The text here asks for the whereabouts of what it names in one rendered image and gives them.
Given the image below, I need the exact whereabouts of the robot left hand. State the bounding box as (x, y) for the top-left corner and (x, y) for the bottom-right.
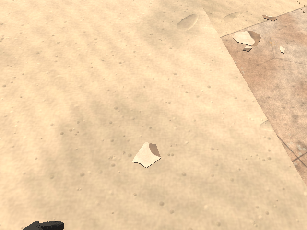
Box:
(23, 220), (64, 230)

